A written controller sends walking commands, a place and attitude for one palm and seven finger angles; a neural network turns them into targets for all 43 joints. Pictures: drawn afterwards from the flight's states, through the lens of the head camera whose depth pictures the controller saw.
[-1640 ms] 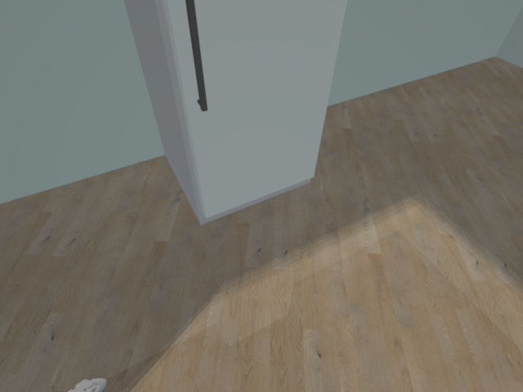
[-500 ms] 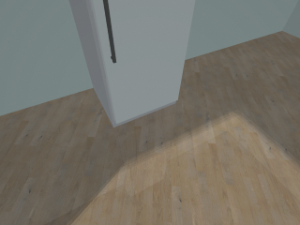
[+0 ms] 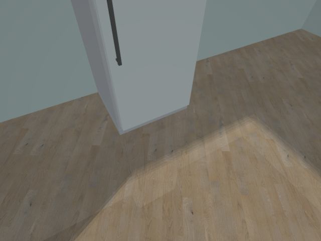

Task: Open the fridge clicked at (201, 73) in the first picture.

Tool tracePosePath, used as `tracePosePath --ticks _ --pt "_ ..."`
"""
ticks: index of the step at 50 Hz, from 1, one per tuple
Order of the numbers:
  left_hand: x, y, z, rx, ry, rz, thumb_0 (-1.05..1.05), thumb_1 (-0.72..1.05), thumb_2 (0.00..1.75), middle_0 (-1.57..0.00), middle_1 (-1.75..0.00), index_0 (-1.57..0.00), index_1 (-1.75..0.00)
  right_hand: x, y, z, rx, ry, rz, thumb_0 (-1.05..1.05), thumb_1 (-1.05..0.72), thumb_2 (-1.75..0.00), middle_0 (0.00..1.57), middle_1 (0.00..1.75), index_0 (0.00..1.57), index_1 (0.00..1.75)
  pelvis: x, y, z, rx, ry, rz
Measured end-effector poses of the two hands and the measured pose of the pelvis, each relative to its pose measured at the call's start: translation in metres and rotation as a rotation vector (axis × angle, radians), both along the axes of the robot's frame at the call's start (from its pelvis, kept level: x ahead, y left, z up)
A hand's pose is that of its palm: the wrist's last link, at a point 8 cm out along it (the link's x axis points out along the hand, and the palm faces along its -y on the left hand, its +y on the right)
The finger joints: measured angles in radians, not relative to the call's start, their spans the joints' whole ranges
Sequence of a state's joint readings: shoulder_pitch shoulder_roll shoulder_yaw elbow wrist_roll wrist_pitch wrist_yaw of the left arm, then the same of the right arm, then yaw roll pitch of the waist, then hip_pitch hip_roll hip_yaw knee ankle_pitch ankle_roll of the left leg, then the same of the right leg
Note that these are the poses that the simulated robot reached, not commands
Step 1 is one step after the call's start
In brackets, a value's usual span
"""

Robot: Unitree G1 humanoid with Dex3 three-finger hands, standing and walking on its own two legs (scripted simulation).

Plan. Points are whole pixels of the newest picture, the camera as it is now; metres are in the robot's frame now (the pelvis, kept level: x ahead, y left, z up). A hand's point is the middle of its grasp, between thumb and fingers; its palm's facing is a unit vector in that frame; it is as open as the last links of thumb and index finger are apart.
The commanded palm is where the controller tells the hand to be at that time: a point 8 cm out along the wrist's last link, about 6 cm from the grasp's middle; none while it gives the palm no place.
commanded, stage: walk to a spot facing it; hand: left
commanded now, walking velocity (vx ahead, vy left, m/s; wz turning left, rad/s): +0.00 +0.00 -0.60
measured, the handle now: (113, 30) +0.96 +0.29 +0.07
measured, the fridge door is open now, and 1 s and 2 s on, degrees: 0 0 0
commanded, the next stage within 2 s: none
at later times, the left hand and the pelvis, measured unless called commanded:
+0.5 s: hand out of the picture +0.07 +0.16 -0.17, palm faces -0.17 -0.96 -0.23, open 7.4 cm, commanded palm none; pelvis +0.04 -0.03 -0.01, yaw -15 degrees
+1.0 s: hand (123, 170) +0.38 +0.17 -0.18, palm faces -0.45 -0.88 -0.17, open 7.4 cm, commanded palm none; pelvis +0.25 +0.00 +0.00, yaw -32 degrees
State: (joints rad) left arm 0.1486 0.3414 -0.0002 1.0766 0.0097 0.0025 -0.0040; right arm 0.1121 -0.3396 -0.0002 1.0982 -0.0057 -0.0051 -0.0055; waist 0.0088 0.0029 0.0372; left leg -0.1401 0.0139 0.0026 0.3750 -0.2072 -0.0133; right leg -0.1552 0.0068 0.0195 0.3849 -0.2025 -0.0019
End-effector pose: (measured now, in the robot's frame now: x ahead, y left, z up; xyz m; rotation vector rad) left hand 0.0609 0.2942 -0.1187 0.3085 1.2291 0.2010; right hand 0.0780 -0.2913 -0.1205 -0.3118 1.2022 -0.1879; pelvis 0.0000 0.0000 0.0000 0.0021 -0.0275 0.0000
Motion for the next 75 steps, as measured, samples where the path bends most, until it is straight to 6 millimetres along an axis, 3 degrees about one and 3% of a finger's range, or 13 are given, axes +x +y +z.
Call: tracePosePath --ticks 5,12,20,27,33,38,43,51,56,62,68,71,75 --pt "-0.001 -0.011 -0.010 -0.019 0.036 -0.024 0.01 0.91 0.90 -0.21 -0.30 -0.20 -0.30 -0.010 0.010 -0.007 0.020 -0.018 -0.055 0.01 -0.91 -0.90 0.20 0.30 0.20 0.30 -0.004 0.001 -0.005 0.001 0.007 -0.050" --pt "0.002 -0.039 -0.027 -0.086 0.074 -0.086 0.01 0.91 0.90 -0.21 -0.30 -0.20 -0.30 -0.048 0.025 -0.024 0.081 0.004 -0.152 0.01 -0.91 -0.90 0.20 0.30 0.20 0.30 -0.007 -0.002 -0.015 0.018 0.010 -0.132" --pt "0.018 -0.076 -0.030 -0.092 0.036 -0.131 0.01 0.91 0.90 -0.21 -0.30 -0.20 -0.30 -0.079 0.007 -0.050 0.130 0.066 -0.258 0.01 -0.91 -0.90 0.21 0.30 0.20 0.30 0.014 -0.028 -0.028 -0.002 0.011 -0.216" --pt "0.011 -0.092 -0.017 -0.115 0.164 -0.149 0.01 0.91 0.90 -0.21 -0.30 -0.20 -0.30 -0.034 -0.007 -0.018 0.117 -0.029 -0.307 0.01 -0.91 -0.90 0.20 0.30 0.20 0.30 0.046 -0.034 -0.006 0.008 0.034 -0.292" --pt "0.039 -0.088 -0.019 -0.131 0.243 -0.178 0.01 0.90 0.90 -0.21 -0.30 -0.20 -0.30 0.025 -0.007 -0.004 0.091 -0.110 -0.334 0.01 -0.91 -0.90 0.20 0.30 0.19 0.29 0.089 -0.028 -0.003 -0.006 0.057 -0.347" --pt "0.090 -0.073 -0.034 -0.138 0.260 -0.190 0.01 0.90 0.90 -0.21 -0.30 -0.20 -0.30 0.089 0.006 -0.002 0.072 -0.150 -0.328 0.01 -0.91 -0.90 0.20 0.30 0.19 0.29 0.139 -0.015 -0.011 -0.023 0.064 -0.387" --pt "0.174 -0.056 -0.057 -0.140 0.266 -0.266 0.01 0.90 0.90 -0.21 -0.30 -0.20 -0.30 0.132 0.026 -0.001 0.035 -0.229 -0.375 0.01 -0.91 -0.90 0.20 0.30 0.20 0.30 0.189 -0.001 -0.023 -0.024 0.037 -0.474" --pt "0.359 -0.088 -0.034 -0.160 0.054 -0.467 0.01 0.91 0.90 -0.20 -0.30 -0.19 -0.30 0.092 0.064 0.009 0.027 -0.088 -0.631 -0.01 -0.94 -0.89 0.21 0.30 0.20 0.30 0.255 0.001 -0.001 -0.039 0.027 -0.578" --pt "0.441 -0.133 -0.025 -0.179 -0.017 -0.568 0.01 0.91 0.90 -0.20 -0.30 -0.19 -0.30 0.061 0.091 0.002 0.056 0.060 -0.767 0.00 -0.94 -0.90 0.20 0.30 0.20 0.30 0.293 -0.007 -0.002 -0.028 0.031 -0.640" --pt "0.504 -0.206 -0.029 -0.217 -0.007 -0.697 0.01 0.91 0.90 -0.20 -0.30 -0.19 -0.30 0.048 0.134 -0.007 0.158 0.221 -0.899 0.00 -0.92 -0.90 0.20 0.30 0.19 0.29 0.333 -0.030 -0.007 -0.024 0.034 -0.702" --pt "0.548 -0.294 -0.044 -0.255 -0.002 -0.829 0.01 0.91 0.90 -0.20 -0.30 -0.19 -0.30 0.062 0.154 -0.020 0.279 0.334 -1.020 0.01 -0.91 -0.90 0.20 0.30 0.20 0.30 0.367 -0.069 -0.023 -0.020 0.042 -0.773" --pt "0.563 -0.322 -0.054 -0.263 -0.036 -0.850 0.01 0.91 0.90 -0.20 -0.30 -0.19 -0.30 0.077 0.138 -0.035 0.313 0.339 -1.053 0.01 -0.91 -0.90 0.20 0.30 0.20 0.30 0.383 -0.092 -0.036 -0.002 0.034 -0.801" --pt "0.572 -0.325 -0.049 -0.213 0.000 -0.852 0.01 0.91 0.90 -0.20 -0.30 -0.20 -0.30 0.125 0.078 -0.043 0.248 0.200 -1.051 0.01 -0.91 -0.90 0.20 0.30 0.20 0.30 0.398 -0.104 -0.029 -0.019 0.016 -0.847"
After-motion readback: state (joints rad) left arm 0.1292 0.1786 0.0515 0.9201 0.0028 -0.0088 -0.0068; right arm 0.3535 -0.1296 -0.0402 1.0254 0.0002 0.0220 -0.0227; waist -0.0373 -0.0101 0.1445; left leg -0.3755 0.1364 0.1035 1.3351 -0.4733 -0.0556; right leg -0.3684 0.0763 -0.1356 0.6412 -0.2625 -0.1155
